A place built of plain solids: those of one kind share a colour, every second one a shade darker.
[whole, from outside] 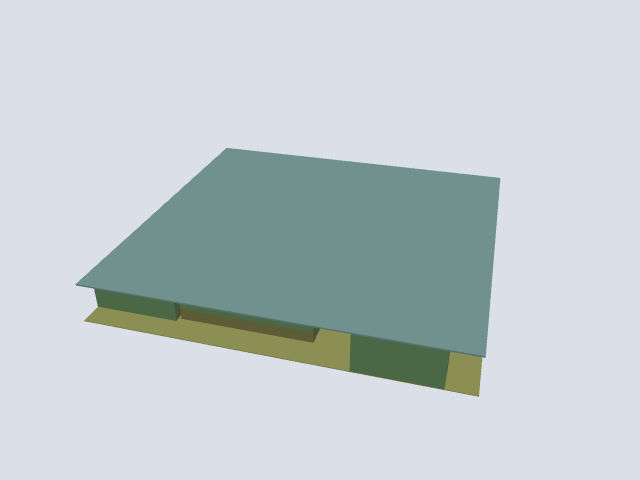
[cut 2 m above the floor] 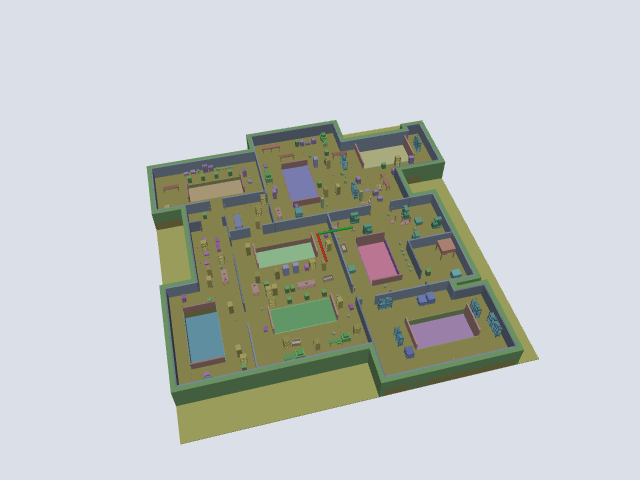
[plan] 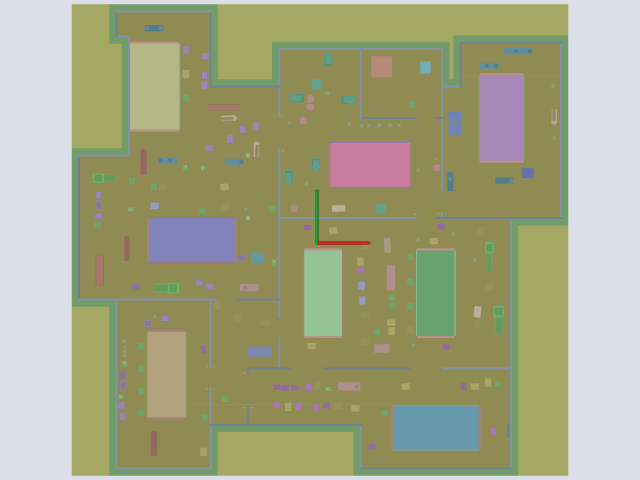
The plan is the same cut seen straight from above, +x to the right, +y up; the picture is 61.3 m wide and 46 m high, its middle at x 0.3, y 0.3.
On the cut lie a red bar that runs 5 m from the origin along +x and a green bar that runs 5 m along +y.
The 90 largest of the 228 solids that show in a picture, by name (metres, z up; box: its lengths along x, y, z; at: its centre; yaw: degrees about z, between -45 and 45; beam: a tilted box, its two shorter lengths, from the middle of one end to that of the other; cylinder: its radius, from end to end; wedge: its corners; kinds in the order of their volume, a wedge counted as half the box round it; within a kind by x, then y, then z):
{
 "floor_1": {"box": [7.4, 4.4, 1.5], "at": [-19.8, 0.3, -0.75]},
 "floor_2": {"box": [3.6, 8.2, 1.5], "at": [-18.1, -12.6, -0.75]},
 "floor_3": {"box": [10.4, 4.2, 1.5], "at": [-14.7, -20.2, -0.75]},
 "floor_4": {"box": [10.4, 3.8, 1.5], "at": [-14.7, 21.0, -0.75]},
 "floor_5": {"box": [22.2, 4.2, 1.5], "at": [-12.4, -4.0, -0.75]},
 "floor_6": {"box": [3.6, 3.4, 1.5], "at": [-11.3, 17.4, -0.75]},
 "floor_7": {"box": [24.8, 3.8, 1.5], "at": [-11.1, 7.2, -0.75]},
 "floor_8": {"box": [18.6, 2.4, 1.5], "at": [-10.6, -7.3, -0.75]},
 "floor_9": {"box": [20.0, 0.6, 1.5], "at": [-8.7, 9.4, -0.75]},
 "floor_10": {"box": [11.2, 0.4, 1.5], "at": [-6.9, -8.7, -0.75]},
 "floor_11": {"box": [27.2, 1.4, 1.5], "at": [-6.3, -17.4, -0.75]},
 "floor_12": {"box": [6.6, 1.2, 1.5], "at": [-4.6, -1.3, -0.75]},
 "floor_13": {"box": [19.8, 1.2, 1.5], "at": [-2.6, -16.1, -0.75]},
 "floor_14": {"box": [34.2, 1.2, 1.5], "at": [-1.6, 10.3, -0.75]},
 "floor_15": {"box": [47.6, 2.8, 1.5], "at": [0.3, 3.9, -0.75]},
 "floor_16": {"box": [28.6, 4.8, 1.5], "at": [1.2, 13.3, -0.75]},
 "floor_17": {"box": [31.8, 6.6, 1.5], "at": [3.4, -12.2, -0.75]},
 "floor_18": {"box": [17.0, 3.6, 1.5], "at": [4.2, 17.5, -0.75]},
 "floor_19": {"box": [3.8, 1.8, 1.5], "at": [5.4, -19.0, -0.75]},
 "floor_20": {"box": [27.2, 2.4, 1.5], "at": [5.7, 0.5, -0.75]},
 "floor_21": {"box": [7.0, 8.2, 1.5], "at": [6.0, -4.8, -0.75]},
 "floor_22": {"box": [32.0, 0.8, 1.5], "at": [8.1, 2.1, -0.75]},
 "floor_23": {"box": [15.8, 2.4, 1.5], "at": [11.4, -21.1, -0.75]},
 "floor_24": {"box": [6.6, 1.8, 1.5], "at": [12.2, 8.8, -0.75]},
 "floor_25": {"box": [6.0, 8.2, 1.5], "at": [16.3, -4.8, -0.75]},
 "floor_26": {"box": [15.2, 2.6, 1.5], "at": [16.5, 6.6, -0.75]},
 "floor_27": {"box": [3.8, 4.4, 1.5], "at": [17.4, -17.7, -0.75]},
 "floor_28": {"box": [11.0, 3.8, 1.5], "at": [18.6, 18.0, -0.75]},
 "floor_29": {"box": [4.2, 8.2, 1.5], "at": [22.0, 12.0, -0.75]},
 "wall_rim_1": {"box": [0.6, 14.0, 5.2], "at": [-23.2, 1.5, 1.1]},
 "wall_rim_2": {"box": [4.2, 0.6, 5.2], "at": [-21.4, -5.8, 1.1]},
 "wall_rim_3": {"box": [5.4, 0.6, 5.2], "at": [-20.8, 8.8, 1.1]},
 "wall_rim_4": {"box": [0.6, 15.6, 5.2], "at": [-19.6, -13.9, 1.1]},
 "wall_rim_5": {"box": [0.6, 2.6, 5.2], "at": [-19.6, 21.0, 1.1]},
 "wall_rim_6": {"box": [1.8, 0.6, 5.2], "at": [-19.0, 19.4, 1.1]},
 "wall_rim_7": {"box": [0.6, 10.0, 5.2], "at": [-18.4, 14.1, 1.1]},
 "wall_rim_8": {"box": [10.4, 0.6, 5.2], "at": [-14.7, -22.0, 1.1]},
 "wall_rim_9": {"box": [10.4, 0.6, 5.2], "at": [-14.7, 22.6, 1.1]},
 "wall_rim_10": {"box": [0.6, 3.6, 5.2], "at": [-9.8, -19.9, 1.1]},
 "wall_rim_11": {"box": [0.6, 6.6, 5.2], "at": [-9.8, 19.0, 1.1]},
 "wall_rim_12": {"box": [6.4, 0.6, 5.2], "at": [-6.9, 15.4, 1.1]},
 "wall_rim_13": {"box": [0.6, 3.0, 5.2], "at": [-4.0, 17.2, 1.1]},
 "wall_rim_14": {"box": [14.2, 0.6, 5.2], "at": [-3.0, -17.8, 1.1]},
 "wall_rim_15": {"box": [0.6, 3.6, 5.2], "at": [3.8, -19.9, 1.1]},
 "wall_rim_16": {"box": [17.0, 0.6, 5.2], "at": [4.2, 19.0, 1.1]},
 "wall_rim_17": {"box": [15.8, 0.6, 5.2], "at": [11.4, -22.0, 1.1]},
 "wall_rim_18": {"box": [0.6, 3.0, 5.2], "at": [12.4, 17.2, 1.1]},
 "wall_rim_19": {"box": [1.6, 0.6, 5.2], "at": [12.9, 15.4, 1.1]},
 "wall_rim_20": {"box": [0.6, 3.6, 5.2], "at": [13.4, 17.5, 1.1]},
 "wall_rim_21": {"box": [11.0, 0.6, 5.2], "at": [18.6, 19.6, 1.1]},
 "wall_rim_22": {"box": [0.6, 23.4, 5.2], "at": [19.0, -10.0, 1.1]},
 "wall_rim_23": {"box": [5.4, 0.6, 5.2], "at": [21.4, 2.0, 1.1]},
 "wall_rim_24": {"box": [0.6, 17.0, 5.2], "at": [23.8, 10.8, 1.1]},
 "ceil_all_1": {"box": [47.6, 45.2, 0.2], "at": [0.3, 0.3, 3.8]},
 "wall_1": {"box": [0.2, 14.0, 5.2], "at": [-22.8, 1.5, 1.1]},
 "wall_2": {"box": [5.0, 0.2, 5.2], "at": [-20.4, 8.4, 1.1]},
 "wall_3": {"box": [0.2, 16.4, 5.2], "at": [-19.2, -13.5, 1.1]},
 "wall_4": {"box": [0.2, 11.6, 5.2], "at": [-18.0, 14.1, 1.1]},
 "wall_5": {"box": [13.3, 0.2, 5.2], "at": [-16.25, -5.4, 1.1]},
 "wall_6": {"box": [9.2, 0.2, 5.2], "at": [-14.7, -21.6, 1.1]},
 "wall_7": {"box": [9.2, 0.2, 5.2], "at": [-14.7, 22.2, 1.1]},
 "wall_8": {"box": [0.2, 7.9, 5.2], "at": [-10.2, -17.75, 1.1]},
 "wall_9": {"box": [0.2, 6.7, 5.2], "at": [-10.2, -8.65, 1.1]},
 "wall_10": {"box": [0.2, 7.4, 5.2], "at": [-10.2, 18.6, 1.1]},
 "wall_11": {"box": [6.8, 0.2, 5.2], "at": [-6.9, 15.0, 1.1]},
 "wall_12": {"box": [0.2, 16.2, 5.2], "at": [-3.6, 0.9, 1.1]},
 "wall_13": {"box": [0.2, 6.7, 5.2], "at": [-3.6, 15.35, 1.1]},
 "wall_14": {"box": [14.6, 0.2, 5.2], "at": [-3.0, -17.4, 1.1]},
 "wall_15": {"box": [13.3, 0.2, 5.2], "at": [2.95, 2.4, 1.1]},
 "wall_16": {"box": [0.2, 6.8, 5.2], "at": [4.2, 15.3, 1.1]},
 "wall_17": {"box": [15.8, 0.2, 5.2], "at": [4.2, 18.6, 1.1]},
 "wall_18": {"box": [8.4, 0.2, 5.2], "at": [4.8, -12.0, 1.1]},
 "wall_19": {"box": [5.5, 0.2, 5.2], "at": [6.85, 12.0, 1.1]},
 "wall_20": {"box": [14.6, 0.2, 5.2], "at": [11.4, -21.6, 1.1]},
 "wall_21": {"box": [0.2, 13.9, 5.2], "at": [12.0, 11.75, 1.1]},
 "wall_22": {"box": [6.7, 0.2, 5.2], "at": [15.35, -12.0, 1.1]},
 "wall_23": {"box": [12.1, 0.2, 5.2], "at": [17.45, 2.4, 1.1]},
 "wall_24": {"box": [0.2, 24.2, 5.2], "at": [18.6, -9.6, 1.1]},
 "wall_25": {"box": [9.8, 0.2, 5.2], "at": [18.6, 19.2, 1.1]},
 "wall_26": {"box": [0.2, 17.0, 5.2], "at": [23.4, 10.8, 1.1]},
 "floor_base_1": {"box": [47.6, 45.2, 0.1], "at": [0.3, 0.3, -1.55]},
 "floor_belt_bed_1": {"box": [8.2, 4.2, 1.5], "at": [-12.0, 0.3, -0.75]},
 "floor_plant_bed_1": {"box": [3.6, 8.2, 1.5], "at": [11.4, -4.8, -0.75]},
 "floor_dock_well_1": {"box": [4.7, 8.2, 0.66], "at": [-15.55, 15.0, -1.17]},
 "floor_wash_floor_1": {"box": [3.6, 8.2, 0.84], "at": [-14.4, -12.6, -1.08]},
 "floor_mixer_bed_1": {"box": [7.6, 4.2, 0.58], "at": [5.1, 7.5, -1.21]},
 "floor_prover_bed_1": {"box": [3.6, 8.2, 0.56], "at": [0.6, -4.8, -1.22]},
 "floor_oven_bed_1": {"box": [8.2, 4.2, 0.36], "at": [11.4, -17.7, -1.32]},
 "floor_pallet_well_1": {"box": [4.2, 8.2, 0.36], "at": [17.7, 12.0, -1.32]},
 "silo_1": {"box": [2.0, 2.0, 1.8], "at": [6.2, 16.9, 2.2]}
}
